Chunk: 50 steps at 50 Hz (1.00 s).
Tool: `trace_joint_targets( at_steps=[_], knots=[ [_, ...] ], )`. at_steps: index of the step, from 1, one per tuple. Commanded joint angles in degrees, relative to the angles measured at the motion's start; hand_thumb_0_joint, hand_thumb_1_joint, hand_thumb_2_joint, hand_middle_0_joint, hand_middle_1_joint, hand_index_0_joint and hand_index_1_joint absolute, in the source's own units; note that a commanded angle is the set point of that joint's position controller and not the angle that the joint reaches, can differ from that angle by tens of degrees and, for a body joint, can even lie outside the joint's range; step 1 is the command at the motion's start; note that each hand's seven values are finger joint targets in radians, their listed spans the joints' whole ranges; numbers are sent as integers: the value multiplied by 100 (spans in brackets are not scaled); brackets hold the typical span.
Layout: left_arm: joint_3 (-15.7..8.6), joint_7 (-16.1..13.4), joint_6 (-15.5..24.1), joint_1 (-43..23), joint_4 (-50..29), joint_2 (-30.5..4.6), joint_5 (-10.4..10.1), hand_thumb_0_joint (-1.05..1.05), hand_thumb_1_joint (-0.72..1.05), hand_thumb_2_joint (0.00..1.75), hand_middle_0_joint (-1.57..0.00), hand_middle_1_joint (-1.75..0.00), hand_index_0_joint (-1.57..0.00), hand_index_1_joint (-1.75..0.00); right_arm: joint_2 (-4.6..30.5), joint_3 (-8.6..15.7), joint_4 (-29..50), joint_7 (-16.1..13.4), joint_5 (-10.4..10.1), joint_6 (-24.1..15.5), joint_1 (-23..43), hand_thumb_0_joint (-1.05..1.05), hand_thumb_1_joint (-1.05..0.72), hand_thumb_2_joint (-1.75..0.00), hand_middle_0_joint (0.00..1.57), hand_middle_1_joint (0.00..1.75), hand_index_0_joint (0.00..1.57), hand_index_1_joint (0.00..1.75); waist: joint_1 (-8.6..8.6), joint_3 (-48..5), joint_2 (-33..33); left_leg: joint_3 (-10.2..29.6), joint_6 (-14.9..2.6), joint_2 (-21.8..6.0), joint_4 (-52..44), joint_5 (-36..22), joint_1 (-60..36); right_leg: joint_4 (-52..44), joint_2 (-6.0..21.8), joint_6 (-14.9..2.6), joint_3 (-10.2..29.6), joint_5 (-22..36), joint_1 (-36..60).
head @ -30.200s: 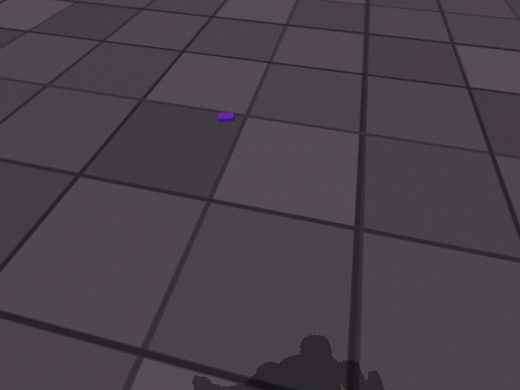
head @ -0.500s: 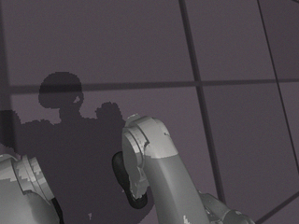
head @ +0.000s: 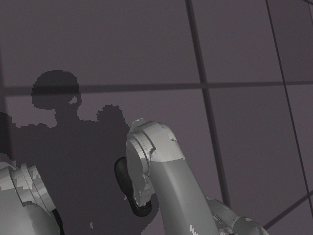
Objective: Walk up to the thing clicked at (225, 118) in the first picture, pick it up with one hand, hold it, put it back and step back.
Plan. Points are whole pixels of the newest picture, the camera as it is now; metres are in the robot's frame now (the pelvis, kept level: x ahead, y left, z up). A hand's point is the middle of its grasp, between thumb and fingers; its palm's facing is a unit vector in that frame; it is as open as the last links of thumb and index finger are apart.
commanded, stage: open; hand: left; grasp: from above
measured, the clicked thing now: out of the picture +0.42 +0.33 -0.28
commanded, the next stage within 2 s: withdraw in 0.32 s
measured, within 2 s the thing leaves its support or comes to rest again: neither
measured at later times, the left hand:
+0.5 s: hand out of the picture +0.41 +0.33 -0.25, palm faces -0.41 -0.18 -0.89, open 13.5 cm
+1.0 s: hand out of the picture +0.39 +0.35 -0.09, palm faces -0.42 -0.12 -0.90, open 13.6 cm
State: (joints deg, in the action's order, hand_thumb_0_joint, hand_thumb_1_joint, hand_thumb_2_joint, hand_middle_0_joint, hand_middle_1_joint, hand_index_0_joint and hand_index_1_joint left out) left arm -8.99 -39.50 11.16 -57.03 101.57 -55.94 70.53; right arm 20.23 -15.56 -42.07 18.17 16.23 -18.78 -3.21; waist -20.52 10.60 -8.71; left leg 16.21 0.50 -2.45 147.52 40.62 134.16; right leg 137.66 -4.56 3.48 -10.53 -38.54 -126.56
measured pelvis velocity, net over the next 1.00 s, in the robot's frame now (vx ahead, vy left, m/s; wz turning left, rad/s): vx -0.01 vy -0.01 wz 0.11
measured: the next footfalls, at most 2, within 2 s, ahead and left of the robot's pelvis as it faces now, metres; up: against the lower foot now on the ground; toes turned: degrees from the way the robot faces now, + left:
none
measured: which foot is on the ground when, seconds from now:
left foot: down 0.00-1.00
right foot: down 0.00-1.00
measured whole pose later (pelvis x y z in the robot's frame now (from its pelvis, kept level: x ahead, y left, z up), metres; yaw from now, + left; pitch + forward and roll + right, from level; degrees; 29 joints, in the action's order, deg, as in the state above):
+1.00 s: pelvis -0.01 -0.01 +0.04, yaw +6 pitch +31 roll -8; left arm 1.6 -18.5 3.0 -49.2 75.7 -38.3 61.5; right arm 17.4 -3.9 -41.0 15.5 7.0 -7.9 -5.1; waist -10.1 -4.1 1.7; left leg 8.5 -0.3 -2.7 136.3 37.8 130.1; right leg 131.4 -2.5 2.3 -4.9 -38.2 -124.7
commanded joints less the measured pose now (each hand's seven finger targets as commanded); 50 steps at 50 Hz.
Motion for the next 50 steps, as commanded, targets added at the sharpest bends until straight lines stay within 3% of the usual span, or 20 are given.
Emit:
trace_joint_targets(
  at_steps=[1,7,9,12,20,22,24,28,30,31,32,33,34,36,37,40,43,45,48,50],
  knots=[
    [79,-102,5,-1228,-578,-1191,-101,0,-34,83,-24,-79,-23,-80,1863,503,-69,-51,-63,4,-1062,0,-88,-90,20,30,20,30,-261,-3628,2990,-656,-54,-163,-1439,-1283,-2763,-1167,-214,-405,-591,1633,2016],
    [86,-24,138,-1220,-647,-1248,-89,0,-37,85,-19,-86,-19,-85,1854,462,-54,-64,-79,59,-1155,0,-88,-90,20,30,20,30,-282,-3620,2985,-630,-56,-153,-1498,-1228,-2756,-1196,-213,-416,-624,1561,2034],
    [16,-44,175,-1092,-681,-1263,-108,0,-38,87,-18,-87,-18,-87,1879,471,-31,-97,-79,84,-1139,0,-88,-90,20,30,20,30,-211,-3658,2875,-630,-72,-150,-1518,-1169,-2697,-1271,-234,-410,-632,1494,2072],
    [112,-56,223,-1141,-651,-1216,-48,0,-40,89,-16,-90,-16,-90,1918,494,-32,-120,-69,94,-1103,0,-88,-90,20,30,20,30,-246,-3582,3013,-609,-40,-158,-1560,-1131,-2760,-1214,-220,-429,-642,1445,1938],
    [49,-221,202,-1126,-589,-1216,24,0,-41,90,-13,-94,-13,-93,1931,486,24,-133,-53,97,-1070,0,-88,-89,20,30,20,30,-244,-3478,2877,-575,-34,-162,-1615,-1076,-2743,-1242,-215,-421,-676,1380,1879],
    [149,-256,174,-1144,-553,-1156,30,0,-40,90,-13,-93,-15,-91,1928,499,57,-152,-56,103,-992,0,-89,-90,20,30,20,30,-252,-3435,2857,-612,-44,-160,-1607,-950,-2624,-1308,-231,-426,-646,1277,1838],
    [87,-233,110,-1089,-528,-1290,46,0,-40,90,-14,-91,-15,-90,1938,509,79,-164,-69,95,-1059,0,-89,-90,20,30,20,30,-231,-3389,2883,-657,-54,-153,-1604,-886,-2629,-1318,-227,-419,-613,1255,1862],
    [-298,-201,66,-1077,-1340,-1684,17,0,-39,89,-15,-89,-16,-88,1894,611,34,-175,-93,128,-1095,0,-89,-90,20,30,20,30,41,-4063,3362,-699,-14,-155,-1633,-1272,-3026,-1243,-214,-452,-563,1537,2140],
    [-368,-123,51,-1048,-1947,-1615,-14,0,-38,88,-18,-86,-18,-86,1796,710,56,-150,-143,142,-976,0,-89,-90,20,30,20,30,209,-4502,3717,-705,34,-154,-1684,-1399,-3314,-1154,-173,-493,-535,1617,2091],
    [-184,-51,66,-1174,-2484,-1284,-70,0,-38,88,-18,-86,-18,-86,1704,756,143,-124,-171,136,-904,0,-90,-90,20,30,20,30,256,-4787,3998,-720,63,-124,-1747,-1477,-3499,-1120,-143,-515,-548,1664,2005],
    [-22,54,35,-1028,-2524,-1036,-129,0,-38,88,-18,-86,-18,-86,1657,837,58,-96,-214,139,-890,0,-89,-90,20,30,20,30,272,-4805,4078,-701,87,-139,-1786,-1401,-3633,-1091,-122,-523,-557,1616,1819],
    [-146,111,-31,-677,-2610,-1075,-129,0,-39,89,-17,-87,-17,-87,1700,946,101,-97,-241,175,-887,0,-89,-90,20,30,20,30,379,-4914,4102,-744,82,-144,-1858,-1432,-3649,-1160,-163,-528,-512,1645,1874],
    [-158,182,-68,-646,-3269,-921,-182,0,-39,89,-17,-87,-17,-86,1610,1069,9,-91,-322,247,-1016,0,-89,-90,20,30,20,30,618,-5319,4379,-807,104,-95,-1991,-1585,-3838,-1200,-143,-560,-456,1707,1856],
    [-149,359,-285,-332,-3482,-649,-307,0,-37,88,-17,-87,-17,-86,1568,1278,-44,-58,-463,376,-1108,0,-89,-90,20,30,20,30,805,-5523,4413,-908,116,-65,-2077,-1817,-3841,-1204,-119,-571,-380,1866,1732],
    [154,472,-420,-142,-3405,-219,-367,0,-40,90,-16,-88,-16,-87,1470,1339,-58,-35,-567,458,-1064,0,-89,-90,20,30,20,30,854,-5372,4253,-969,85,-61,-2116,-1735,-3693,-1297,-129,-586,-322,1792,1541],
    [609,860,-760,-405,-3307,491,-540,0,-41,92,-13,-91,-13,-90,1360,1485,-88,-47,-798,716,-1236,0,-88,-90,20,30,20,30,652,-4778,3309,-1068,-78,-31,-2237,-1401,-2976,-1626,-139,-549,-187,1631,1396],
    [791,1377,-946,-385,-3157,671,-744,0,-44,94,-13,-94,-13,-94,1322,1610,12,-142,-910,924,-1479,0,-89,-90,20,30,20,30,609,-4503,2244,-1068,-224,9,-2330,-972,-2543,-1996,-147,-514,-3,1211,1669],
    [1015,1749,-917,-535,-3275,965,-947,0,-44,95,-13,-94,-13,-94,1239,1658,97,-216,-950,1031,-1429,0,-89,-90,20,30,20,30,582,-4374,1948,-1025,-238,59,-2504,-672,-2492,-2121,-110,-530,85,820,1765],
    [1084,2190,-743,-940,-3376,929,-968,0,-46,97,-12,-96,-12,-97,1202,1665,161,-407,-1017,1148,-1451,0,-89,-90,20,30,20,30,544,-4325,1616,-964,-249,117,-2627,-455,-2482,-2188,-43,-534,132,570,1827],
    [1063,2366,-581,-1050,-3169,728,-814,0,-48,98,-12,-97,-11,-98,1137,1622,261,-551,-1037,1230,-1385,0,-90,-90,20,30,20,30,562,-4266,1408,-1014,-240,154,-2564,-392,-2279,-2231,-63,-576,226,326,1909]
  ],
)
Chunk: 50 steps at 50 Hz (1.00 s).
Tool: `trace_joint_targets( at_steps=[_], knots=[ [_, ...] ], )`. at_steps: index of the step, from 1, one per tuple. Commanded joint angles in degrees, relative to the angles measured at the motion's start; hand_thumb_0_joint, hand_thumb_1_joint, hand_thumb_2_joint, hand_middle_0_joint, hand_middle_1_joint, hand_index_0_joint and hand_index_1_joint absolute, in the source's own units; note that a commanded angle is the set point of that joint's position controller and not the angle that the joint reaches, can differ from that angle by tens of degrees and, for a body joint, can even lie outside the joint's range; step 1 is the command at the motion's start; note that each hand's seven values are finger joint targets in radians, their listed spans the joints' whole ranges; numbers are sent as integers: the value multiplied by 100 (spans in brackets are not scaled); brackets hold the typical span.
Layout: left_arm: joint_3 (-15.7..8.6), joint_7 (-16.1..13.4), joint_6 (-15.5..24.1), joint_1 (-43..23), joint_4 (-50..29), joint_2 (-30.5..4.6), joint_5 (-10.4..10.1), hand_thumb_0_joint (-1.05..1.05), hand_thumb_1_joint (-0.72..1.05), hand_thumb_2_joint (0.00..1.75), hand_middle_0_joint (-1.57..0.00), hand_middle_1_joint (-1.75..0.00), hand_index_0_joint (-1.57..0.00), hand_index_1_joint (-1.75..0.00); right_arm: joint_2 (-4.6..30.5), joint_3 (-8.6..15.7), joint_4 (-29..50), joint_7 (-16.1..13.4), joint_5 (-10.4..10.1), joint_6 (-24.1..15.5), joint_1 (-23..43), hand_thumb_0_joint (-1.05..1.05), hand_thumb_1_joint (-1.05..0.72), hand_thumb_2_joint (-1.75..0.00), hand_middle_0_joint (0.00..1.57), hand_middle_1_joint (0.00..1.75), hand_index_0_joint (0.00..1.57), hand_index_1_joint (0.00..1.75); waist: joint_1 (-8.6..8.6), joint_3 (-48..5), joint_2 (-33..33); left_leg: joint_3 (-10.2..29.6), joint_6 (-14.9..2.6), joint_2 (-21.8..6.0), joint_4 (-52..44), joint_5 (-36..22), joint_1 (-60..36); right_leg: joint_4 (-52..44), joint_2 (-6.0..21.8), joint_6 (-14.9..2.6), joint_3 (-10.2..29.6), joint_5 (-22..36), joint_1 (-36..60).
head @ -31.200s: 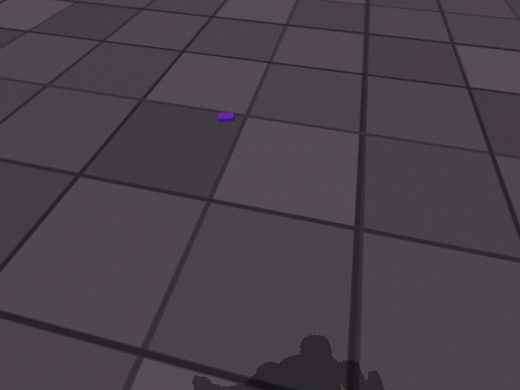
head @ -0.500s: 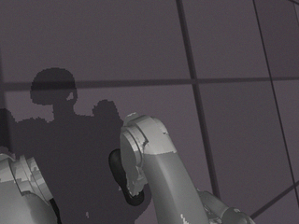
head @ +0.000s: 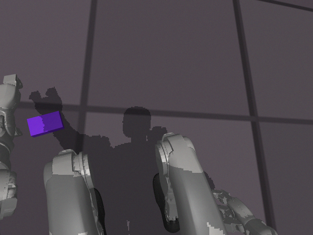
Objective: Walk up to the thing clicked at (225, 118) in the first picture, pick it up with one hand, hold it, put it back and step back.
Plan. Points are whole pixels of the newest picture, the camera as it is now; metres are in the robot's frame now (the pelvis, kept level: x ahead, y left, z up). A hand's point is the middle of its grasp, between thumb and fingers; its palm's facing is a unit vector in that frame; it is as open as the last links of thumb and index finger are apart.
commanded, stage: withdraw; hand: left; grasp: from above
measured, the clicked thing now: (46, 124) +0.46 +0.29 -0.33
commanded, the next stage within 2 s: home in 0.36 s
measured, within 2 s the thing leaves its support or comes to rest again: neither
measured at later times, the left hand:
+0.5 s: hand (23, 106) +0.48 +0.31 -0.19, palm faces -0.33 -0.06 -0.94, open 13.7 cm
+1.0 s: hand out of the picture +0.31 +0.27 +0.01, palm faces -0.26 -0.63 -0.73, open 7.9 cm
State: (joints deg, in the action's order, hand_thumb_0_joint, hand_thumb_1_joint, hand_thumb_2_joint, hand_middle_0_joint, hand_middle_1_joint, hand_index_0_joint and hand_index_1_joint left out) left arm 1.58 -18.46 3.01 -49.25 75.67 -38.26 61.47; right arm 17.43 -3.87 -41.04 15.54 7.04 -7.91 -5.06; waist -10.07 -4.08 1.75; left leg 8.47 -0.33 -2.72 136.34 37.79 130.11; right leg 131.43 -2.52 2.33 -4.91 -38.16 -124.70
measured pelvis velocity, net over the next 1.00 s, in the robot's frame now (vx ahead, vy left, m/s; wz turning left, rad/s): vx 0.00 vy -0.01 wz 0.09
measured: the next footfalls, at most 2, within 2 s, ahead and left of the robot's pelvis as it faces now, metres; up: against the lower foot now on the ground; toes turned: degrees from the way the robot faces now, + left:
none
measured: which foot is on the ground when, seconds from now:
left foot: down 0.00-1.00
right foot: down 0.00-1.00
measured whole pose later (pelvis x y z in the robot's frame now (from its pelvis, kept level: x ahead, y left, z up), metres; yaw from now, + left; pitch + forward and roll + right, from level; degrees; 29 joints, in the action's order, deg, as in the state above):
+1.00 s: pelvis +0.00 -0.01 +0.13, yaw +5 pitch +32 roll -5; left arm -1.6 -2.8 -2.3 -15.0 29.3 -25.7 32.0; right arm 16.9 2.3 -35.3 4.0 0.3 -1.8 -5.9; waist -2.3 -11.2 1.3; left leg 5.2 0.5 -1.9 113.0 35.9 108.9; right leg 110.5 -0.5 0.9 -3.2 -37.4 -104.7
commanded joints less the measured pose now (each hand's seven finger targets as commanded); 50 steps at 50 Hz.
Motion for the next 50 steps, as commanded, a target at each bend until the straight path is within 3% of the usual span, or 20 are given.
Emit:
trace_joint_targets(
  at_steps=[1,3,8,10,12,16,18,21,23,25,27,30,35,36,40,43,44,45,49,50],
  knots=[
    [-46,274,325,-1812,-446,-1146,172,0,-48,98,-12,-97,-11,-98,1389,394,186,-365,-117,184,-1189,0,-89,-90,20,30,20,30,-468,-2632,228,-312,-171,221,-1403,-23,-1730,-1673,-240,-446,-317,190,1707],
    [-113,272,530,-1847,-278,-1306,293,0,-48,99,-10,-99,-10,-99,1325,297,242,-485,-84,243,-1101,0,-89,-90,20,30,20,30,-479,-2402,192,-403,-163,251,-1350,81,-1570,-1720,-230,-459,-267,-35,1693],
    [-523,-100,1046,-2086,-47,-1883,765,0,-49,99,-8,-100,-8,-100,1266,94,240,-685,14,358,-1087,0,-88,-89,20,30,20,30,-362,-2750,675,-499,-138,279,-1188,-45,-1758,-1483,-189,-465,-224,33,1559],
    [-568,-334,1193,-2510,-69,-2082,950,0,-49,99,-8,-99,-8,-99,1293,41,238,-747,91,364,-1120,0,-88,-89,20,30,20,30,-498,-2963,1004,-514,-124,254,-1070,-141,-1911,-1410,-191,-456,-211,171,1522],
    [-657,-591,1274,-2621,177,-2185,1054,0,-49,99,-8,-100,-8,-99,1321,37,191,-802,149,355,-1136,0,-88,-89,20,30,20,30,-499,-3054,1221,-472,-90,211,-1033,-174,-2091,-1323,-203,-475,-214,154,1416],
    [-771,-1032,1266,-2850,260,-2259,1200,0,-48,97,-8,-99,-9,-98,1400,38,82,-838,297,267,-1307,0,-88,-89,20,30,20,30,-578,-3293,1779,-411,-17,172,-1053,-346,-2573,-1092,-176,-496,-438,451,1147],
    [-935,-1180,1159,-2747,36,-2367,1230,0,-46,96,-9,-97,-10,-96,1476,127,21,-823,327,220,-1392,0,-89,-89,20,30,20,30,-529,-3562,2109,-450,11,181,-1088,-579,-2889,-929,-115,-485,-577,803,1079],
    [-1089,-1255,910,-2374,-469,-2380,1096,0,-43,93,-12,-94,-13,-93,1509,274,31,-749,311,179,-1437,0,-89,-89,20,30,20,30,-371,-4281,2556,-439,63,152,-1202,-1025,-3445,-789,-84,-503,-620,1258,1229],
    [-1193,-1234,679,-1931,-682,-2355,954,0,-41,91,-14,-91,-14,-90,1500,390,76,-706,245,203,-1400,0,-89,-89,20,30,20,30,-148,-4553,2642,-469,75,155,-1329,-1214,-3626,-780,-49,-522,-613,1419,1237],
    [-1174,-1108,487,-1769,-1114,-2226,776,0,-25,93,-25,-75,-22,-74,1491,516,71,-674,170,254,-1476,0,-88,-90,20,30,20,30,-60,-4890,2571,-541,34,151,-1391,-1437,-3764,-953,-63,-502,-549,1642,1471],
    [-1273,-930,297,-1606,-1386,-2225,592,0,-9,87,-23,-59,-21,-61,1456,617,28,-651,95,312,-1616,0,-89,-90,20,30,20,30,30,-4916,2469,-600,-1,158,-1491,-1544,-3695,-1106,-45,-480,-465,1746,1683],
    [-1013,-494,71,-1297,-1659,-1709,148,0,11,81,-21,-48,-19,-49,1316,734,-22,-606,-64,372,-1767,0,-89,-90,20,30,20,30,99,-4884,1973,-623,-76,168,-1704,-1585,-3646,-1453,-75,-459,-366,1765,2000],
    [-696,451,-282,392,-2631,-748,-1008,0,50,87,-20,-38,-20,-38,1142,895,317,-646,-367,520,-1597,0,-90,-90,20,30,20,30,302,-4484,884,-608,-194,202,-2364,-1107,-3402,-2249,-87,-392,-209,1428,2796],
    [-689,636,-317,487,-3114,-750,-1231,0,58,88,-21,-37,-20,-37,1126,919,433,-681,-427,546,-1507,0,-90,-90,20,30,20,30,339,-4528,744,-619,-215,214,-2470,-1018,-3373,-2407,-97,-383,-164,1384,3047],
    [-613,1221,-419,1316,-4047,-274,-2137,0,89,90,-20,-30,-20,-30,1000,913,675,-867,-558,576,-1207,0,-90,-90,20,30,20,30,349,-3779,-76,-614,-279,215,-2793,-678,-3040,-2988,-70,-349,-27,1132,3455],
    [-641,1408,-355,1592,-5095,-141,-2636,0,90,90,-20,-30,-20,-30,891,961,884,-1036,-637,521,-925,0,-90,-90,20,30,20,30,494,-3815,68,-564,-241,203,-3240,-453,-3566,-3317,-21,-373,65,851,3668],
    [-780,1411,-338,1683,-5379,-191,-2771,0,90,90,-20,-30,-20,-30,881,983,963,-1089,-664,500,-844,0,-90,-90,20,30,20,30,577,-3835,207,-549,-214,202,-3417,-323,-3797,-3422,-5,-390,94,696,3689],
    [-793,1420,-353,1854,-5433,-112,-2870,0,90,90,-20,-30,-20,-30,901,975,994,-1140,-675,483,-730,0,-90,-90,20,30,20,30,592,-3605,269,-513,-190,201,-3556,-180,-3950,-3529,11,-419,101,552,3574],
    [-872,1317,-468,2328,-6264,86,-3185,0,90,90,-20,-30,-20,-30,781,908,1156,-1365,-786,392,-484,0,-90,-90,20,30,20,30,745,-3727,892,-357,-107,127,-4407,90,-4971,-3780,57,-403,152,478,3809],
    [-786,1301,-548,2503,-6423,273,-3317,0,90,90,-20,-30,-20,-30,753,890,1217,-1410,-806,366,-396,0,-90,-90,20,30,20,30,716,-3652,909,-307,-101,120,-4594,212,-5098,-3879,63,-388,136,422,3878]
  ],
)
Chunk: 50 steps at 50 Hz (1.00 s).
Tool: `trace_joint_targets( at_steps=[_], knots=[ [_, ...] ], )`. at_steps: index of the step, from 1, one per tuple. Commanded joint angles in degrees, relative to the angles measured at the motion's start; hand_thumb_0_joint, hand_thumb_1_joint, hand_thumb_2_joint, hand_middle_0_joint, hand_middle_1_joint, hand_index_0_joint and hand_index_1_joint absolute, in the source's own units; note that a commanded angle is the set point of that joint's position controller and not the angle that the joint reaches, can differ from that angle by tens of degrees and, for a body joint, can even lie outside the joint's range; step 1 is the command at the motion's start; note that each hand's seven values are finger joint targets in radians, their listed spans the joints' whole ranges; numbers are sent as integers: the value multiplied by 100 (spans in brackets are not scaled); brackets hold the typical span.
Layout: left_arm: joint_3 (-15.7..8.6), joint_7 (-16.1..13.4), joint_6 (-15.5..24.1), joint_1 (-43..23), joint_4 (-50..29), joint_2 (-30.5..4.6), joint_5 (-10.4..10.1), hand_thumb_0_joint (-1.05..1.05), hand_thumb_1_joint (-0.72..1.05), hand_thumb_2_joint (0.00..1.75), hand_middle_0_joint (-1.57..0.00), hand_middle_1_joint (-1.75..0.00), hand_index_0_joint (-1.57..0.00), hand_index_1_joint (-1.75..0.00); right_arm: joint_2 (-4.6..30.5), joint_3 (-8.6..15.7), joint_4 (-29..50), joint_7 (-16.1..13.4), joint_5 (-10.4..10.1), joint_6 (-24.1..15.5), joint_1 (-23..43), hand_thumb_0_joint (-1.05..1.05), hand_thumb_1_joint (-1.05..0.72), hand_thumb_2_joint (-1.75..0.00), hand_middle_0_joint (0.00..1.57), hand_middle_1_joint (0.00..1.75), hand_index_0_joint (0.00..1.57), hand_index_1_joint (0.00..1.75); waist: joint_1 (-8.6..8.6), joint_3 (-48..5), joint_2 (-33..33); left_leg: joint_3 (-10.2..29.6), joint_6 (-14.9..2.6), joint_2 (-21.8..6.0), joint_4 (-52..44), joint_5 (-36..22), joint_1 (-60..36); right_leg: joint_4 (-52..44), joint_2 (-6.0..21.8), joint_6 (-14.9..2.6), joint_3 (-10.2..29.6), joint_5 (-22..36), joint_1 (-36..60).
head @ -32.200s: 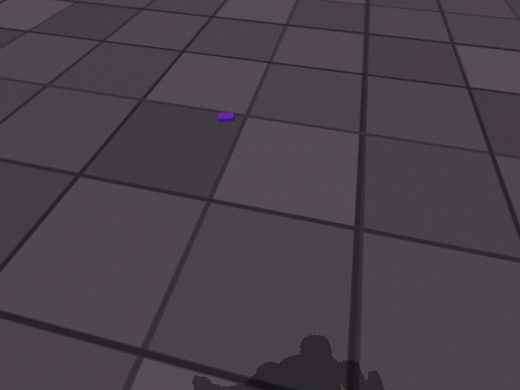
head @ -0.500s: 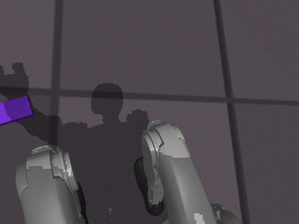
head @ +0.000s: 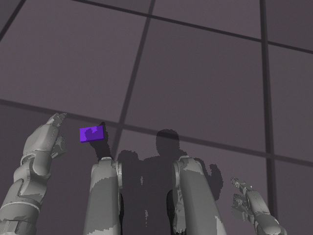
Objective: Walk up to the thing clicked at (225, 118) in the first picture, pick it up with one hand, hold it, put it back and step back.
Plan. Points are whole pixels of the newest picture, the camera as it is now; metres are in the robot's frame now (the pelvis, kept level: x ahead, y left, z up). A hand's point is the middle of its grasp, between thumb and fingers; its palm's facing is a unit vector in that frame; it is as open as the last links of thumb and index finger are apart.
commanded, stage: home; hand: left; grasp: from above
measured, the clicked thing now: (92, 134) +0.48 +0.25 -0.45
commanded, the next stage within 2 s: none
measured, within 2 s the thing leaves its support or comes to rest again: neither
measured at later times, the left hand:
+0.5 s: hand (23, 174) +0.25 +0.21 +0.11, palm faces +0.09 -0.95 -0.29, open 7.4 cm
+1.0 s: hand out of the picture +0.23 +0.20 +0.20, palm faces +0.15 -0.97 -0.20, open 7.4 cm
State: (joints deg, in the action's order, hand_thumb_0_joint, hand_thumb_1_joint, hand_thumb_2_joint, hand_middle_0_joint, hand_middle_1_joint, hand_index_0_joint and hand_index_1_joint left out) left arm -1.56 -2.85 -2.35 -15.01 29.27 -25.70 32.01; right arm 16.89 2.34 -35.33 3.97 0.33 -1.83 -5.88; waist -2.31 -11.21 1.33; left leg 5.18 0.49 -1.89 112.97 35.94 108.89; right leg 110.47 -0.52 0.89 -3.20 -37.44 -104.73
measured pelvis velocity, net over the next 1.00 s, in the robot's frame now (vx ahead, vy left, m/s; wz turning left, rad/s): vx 0.09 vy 0.00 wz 0.09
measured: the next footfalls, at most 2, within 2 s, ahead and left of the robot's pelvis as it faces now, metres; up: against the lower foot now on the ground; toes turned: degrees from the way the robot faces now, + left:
none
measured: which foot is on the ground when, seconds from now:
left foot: down 0.00-1.00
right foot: down 0.00-1.00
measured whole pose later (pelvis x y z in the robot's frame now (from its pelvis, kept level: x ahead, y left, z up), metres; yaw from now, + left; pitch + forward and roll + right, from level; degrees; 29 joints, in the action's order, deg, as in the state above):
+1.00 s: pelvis +0.09 +0.00 +0.25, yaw +5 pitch +10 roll -2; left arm -2.1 -0.8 -26.2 28.4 -6.2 -12.4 -3.2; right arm 12.6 -1.7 -29.8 -10.4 -0.1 -13.9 -15.7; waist -2.1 -9.8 2.7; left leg 3.2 0.6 -1.5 57.1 26.8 40.1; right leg 53.8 0.4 0.7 -3.2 -27.6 -35.8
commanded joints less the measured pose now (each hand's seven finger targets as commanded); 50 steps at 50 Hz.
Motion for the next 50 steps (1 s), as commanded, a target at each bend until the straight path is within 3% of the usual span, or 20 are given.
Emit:
trace_joint_targets(
  at_steps=[1,4,6,9,11,15,23,28,29,36,44,47,50],
  knots=[
    [-448,-267,-122,-642,-1859,-849,-527,0,90,90,-20,-30,-20,-30,804,256,678,-309,-149,-276,-245,0,-90,-90,20,30,20,30,-46,-2881,867,34,-187,36,-2407,471,-3168,-1948,-145,-240,-32,299,1995],
    [-355,-231,-441,-210,-2389,-604,-1044,0,90,90,-20,-30,-20,-30,786,227,765,-480,-192,-375,-128,0,-90,-90,20,30,20,30,-143,-2736,861,142,-183,60,-2900,664,-3618,-2410,-125,-209,5,160,2364],
    [-200,-189,-710,513,-2333,-359,-1372,0,90,90,-20,-30,-20,-30,724,192,833,-569,-227,-434,-64,0,-90,-90,20,30,20,30,-175,-2393,575,73,-190,73,-3149,580,-3825,-2811,-121,-200,35,144,2655],
    [-298,-195,-976,778,-2860,-360,-1861,0,90,91,-20,-31,-20,-31,648,124,954,-695,-262,-529,-10,0,-90,-90,20,30,20,30,-155,-2406,603,35,-190,94,-3442,377,-4285,-3207,-106,-196,102,259,3176],
    [-279,-200,-1122,1039,-2953,-215,-2215,0,90,90,-20,-30,-20,-30,585,51,965,-761,-257,-604,-20,0,-90,-90,20,30,20,30,-231,-2004,559,127,-196,91,-3765,502,-4438,-3468,-96,-181,106,172,3381],
    [-399,-265,-1332,1688,-3125,-44,-2619,0,90,90,-20,-30,-20,-30,423,-51,1054,-906,-283,-723,-172,0,-90,-90,20,30,20,30,-191,-1632,523,201,-187,100,-4369,360,-4978,-4029,-81,-188,124,275,4002],
    [-469,-271,-1895,2914,-3734,513,-3323,0,90,90,-20,-30,-20,-30,269,-210,1201,-1269,-286,-938,-579,0,-90,-90,20,30,20,30,-136,-1224,378,72,-114,101,-5393,-896,-6215,-5183,-98,-178,65,1243,5530],
    [-420,-187,-2101,3615,-4328,712,-3541,0,90,90,-20,-30,-20,-30,195,-224,1313,-1448,-234,-1095,-819,0,-90,-90,20,30,20,30,-139,-853,482,-81,-83,113,-5941,-1585,-6903,-5843,-123,-160,4,1802,6252],
    [-528,-180,-2117,3748,-4452,687,-3582,0,90,90,-20,-30,-20,-30,174,-221,1328,-1471,-215,-1127,-840,0,-90,-90,20,30,20,30,-91,-841,472,-85,-67,108,-6037,-1722,-7035,-5935,-139,-160,-13,1884,6413],
    [-407,-21,-2180,4444,-4745,820,-3556,0,90,90,-20,-30,-20,-30,160,-172,1421,-1561,-133,-1299,-894,0,-90,-90,20,30,20,30,-71,-439,196,-202,-108,156,-6329,-2287,-7423,-6403,-163,-145,-87,2305,6900],
    [-318,160,-2140,4191,-4639,760,-3485,0,90,90,-20,-30,-20,-30,264,-120,1397,-1547,-86,-1475,-773,0,-90,-90,20,30,20,30,-99,-39,30,-273,-145,184,-6504,-2033,-7517,-6603,-128,-91,-106,2045,6871],
    [-402,177,-2092,4095,-4657,709,-3480,0,90,90,-20,-30,-20,-30,265,-124,1409,-1532,-59,-1523,-741,0,-90,-90,20,30,20,30,-58,-34,83,-298,-146,208,-6496,-1917,-7514,-6642,-94,-73,-80,1970,6918],
    [-432,177,-2055,4074,-4756,679,-3459,0,90,90,-20,-30,-20,-30,267,-114,1373,-1521,-51,-1557,-719,0,-90,-90,20,30,20,30,-34,-251,201,-346,-136,225,-6431,-2174,-7663,-6600,-76,-73,-33,2240,7047]
  ],
)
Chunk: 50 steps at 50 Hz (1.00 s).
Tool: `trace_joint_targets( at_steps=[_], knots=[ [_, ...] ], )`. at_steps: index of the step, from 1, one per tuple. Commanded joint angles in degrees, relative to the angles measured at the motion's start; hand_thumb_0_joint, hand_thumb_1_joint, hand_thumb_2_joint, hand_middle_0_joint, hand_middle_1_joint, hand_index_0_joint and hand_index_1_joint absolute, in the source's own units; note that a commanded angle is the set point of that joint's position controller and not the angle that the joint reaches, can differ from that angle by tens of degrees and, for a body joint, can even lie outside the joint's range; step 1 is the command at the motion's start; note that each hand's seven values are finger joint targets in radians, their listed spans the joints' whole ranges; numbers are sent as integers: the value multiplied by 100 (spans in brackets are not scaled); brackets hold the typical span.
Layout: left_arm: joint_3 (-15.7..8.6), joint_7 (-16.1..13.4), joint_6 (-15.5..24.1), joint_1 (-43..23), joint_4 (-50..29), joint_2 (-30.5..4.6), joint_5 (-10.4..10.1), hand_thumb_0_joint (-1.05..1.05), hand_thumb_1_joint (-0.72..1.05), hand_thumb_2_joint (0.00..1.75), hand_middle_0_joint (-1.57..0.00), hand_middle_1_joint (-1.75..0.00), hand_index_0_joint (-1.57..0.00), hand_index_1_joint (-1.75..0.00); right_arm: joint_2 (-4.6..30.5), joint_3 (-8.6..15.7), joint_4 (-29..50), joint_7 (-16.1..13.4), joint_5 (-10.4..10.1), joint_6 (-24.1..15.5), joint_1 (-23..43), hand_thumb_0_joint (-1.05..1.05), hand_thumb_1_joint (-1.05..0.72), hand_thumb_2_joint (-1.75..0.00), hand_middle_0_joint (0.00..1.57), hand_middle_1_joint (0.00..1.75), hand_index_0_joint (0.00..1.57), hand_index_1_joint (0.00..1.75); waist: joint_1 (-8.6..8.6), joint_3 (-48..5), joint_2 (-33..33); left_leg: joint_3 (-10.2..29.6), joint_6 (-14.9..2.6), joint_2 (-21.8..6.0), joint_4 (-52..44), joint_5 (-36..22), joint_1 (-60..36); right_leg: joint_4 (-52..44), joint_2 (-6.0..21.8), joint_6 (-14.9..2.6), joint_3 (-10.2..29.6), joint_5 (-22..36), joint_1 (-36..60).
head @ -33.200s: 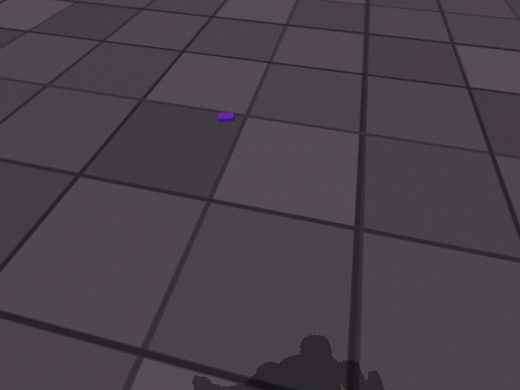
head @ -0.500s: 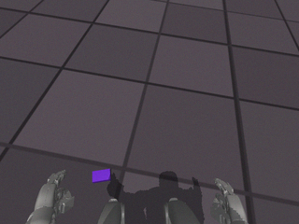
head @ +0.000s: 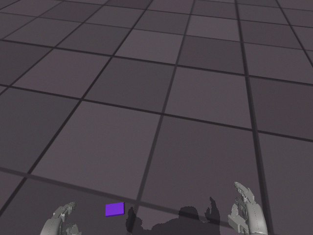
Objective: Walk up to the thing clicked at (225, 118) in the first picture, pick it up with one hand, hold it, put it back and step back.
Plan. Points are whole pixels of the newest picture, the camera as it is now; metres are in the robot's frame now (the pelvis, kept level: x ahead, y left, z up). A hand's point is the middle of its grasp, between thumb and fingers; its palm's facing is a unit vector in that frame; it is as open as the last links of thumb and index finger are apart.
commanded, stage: home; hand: left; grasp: from above
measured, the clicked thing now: (114, 209) +0.41 +0.21 -0.70
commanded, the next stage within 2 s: stand in 1.78 s
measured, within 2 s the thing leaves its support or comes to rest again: neither
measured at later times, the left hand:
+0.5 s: hand out of the picture +0.16 +0.18 -0.05, palm faces +0.04 -0.98 -0.20, open 7.4 cm
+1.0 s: hand out of the picture +0.16 +0.18 -0.05, palm faces +0.04 -0.98 -0.20, open 7.4 cm
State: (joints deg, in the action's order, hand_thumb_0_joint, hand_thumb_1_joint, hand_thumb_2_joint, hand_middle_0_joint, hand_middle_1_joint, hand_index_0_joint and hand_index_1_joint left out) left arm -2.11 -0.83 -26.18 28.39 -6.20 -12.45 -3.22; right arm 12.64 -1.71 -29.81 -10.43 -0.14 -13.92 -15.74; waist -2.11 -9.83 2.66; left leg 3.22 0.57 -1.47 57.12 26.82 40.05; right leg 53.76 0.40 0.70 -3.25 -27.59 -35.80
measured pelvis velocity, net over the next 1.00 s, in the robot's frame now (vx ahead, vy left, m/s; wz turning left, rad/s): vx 0.00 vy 0.00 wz -0.01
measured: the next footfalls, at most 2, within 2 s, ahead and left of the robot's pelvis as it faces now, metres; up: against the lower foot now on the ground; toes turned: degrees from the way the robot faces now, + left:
none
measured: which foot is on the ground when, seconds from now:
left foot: down 0.00-1.00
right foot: down 0.00-1.00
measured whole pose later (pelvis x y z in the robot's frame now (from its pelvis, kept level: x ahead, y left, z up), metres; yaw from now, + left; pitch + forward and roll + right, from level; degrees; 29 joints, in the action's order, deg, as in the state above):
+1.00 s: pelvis +0.00 +0.00 +0.00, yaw -1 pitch +10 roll -2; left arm -1.9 -0.9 -25.9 28.4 -7.1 -12.8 -3.1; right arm 12.2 -1.9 -31.5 -10.8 -0.1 -14.9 -16.4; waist -1.9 -9.0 2.6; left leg 2.7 0.4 -1.6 57.8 26.9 40.5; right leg 54.3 0.3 0.9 -2.7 -27.5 -36.4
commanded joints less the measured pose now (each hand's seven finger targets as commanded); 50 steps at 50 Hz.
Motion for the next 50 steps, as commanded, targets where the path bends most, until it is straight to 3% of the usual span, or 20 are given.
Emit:
trace_joint_targets(
  at_steps=[1,12,15,18,34,35,43,44,50],
  knots=[
    [-360,-32,320,-176,-1182,-623,77,0,90,90,-20,-30,-20,-30,693,294,816,-84,-5,-350,257,0,-90,-90,20,30,20,30,-71,-441,30,-135,-137,173,-852,-1348,-837,-897,-177,-60,-38,1338,165],
    [-301,-63,361,-103,-1093,-595,81,0,90,90,-20,-30,-20,-30,691,268,771,-85,3,-338,324,0,-90,-90,20,30,20,30,-5,-396,11,-75,-132,150,-912,-1250,-779,-889,-186,-78,-56,1242,192],
    [-299,-63,359,-182,-1078,-601,71,0,90,90,-20,-30,-20,-30,705,276,763,-93,0,-341,312,0,-90,-90,20,30,20,30,-54,-336,-24,-79,-135,134,-933,-1202,-790,-897,-196,-78,-63,1193,150],
    [-331,-62,346,-105,-1010,-602,62,0,90,90,-20,-30,-20,-30,690,259,767,-100,-6,-360,355,0,-90,-90,20,30,20,30,18,-215,-75,-71,-142,136,-958,-1003,-669,-934,-191,-68,-82,1004,116],
    [-363,-70,315,-230,-1196,-685,70,0,90,90,-20,-30,-20,-30,686,263,774,-136,-25,-400,345,0,-90,-90,20,30,20,30,26,-264,-9,-89,-138,124,-999,-649,-637,-970,-187,-74,-54,663,20],
    [-276,-58,318,-239,-1128,-623,65,0,90,90,-20,-30,-20,-30,686,255,764,-128,-20,-411,352,0,-90,-90,20,30,20,30,-27,-179,-91,-89,-154,139,-977,-566,-566,-1006,-187,-54,-41,604,-19],
    [-330,-60,320,-256,-1303,-686,67,0,90,90,-20,-30,-20,-30,677,261,761,-133,-17,-417,323,0,-90,-90,20,30,20,30,-3,-288,55,-69,-123,115,-1003,-628,-623,-917,-203,-78,-59,655,-20],
    [-253,-47,287,-127,-1060,-581,75,0,90,90,-20,-30,-20,-30,681,260,757,-137,-23,-419,341,0,-90,-90,20,30,20,30,-30,-142,-43,-87,-134,124,-984,-594,-574,-948,-192,-69,-52,618,-67],
    [-302,-62,313,-156,-1233,-652,70,0,90,90,-20,-30,-20,-30,676,273,735,-138,-13,-419,290,0,-90,-90,20,30,20,30,-3,-357,-15,-72,-130,120,-899,-961,-654,-852,-195,-72,-48,938,51]
  ],
)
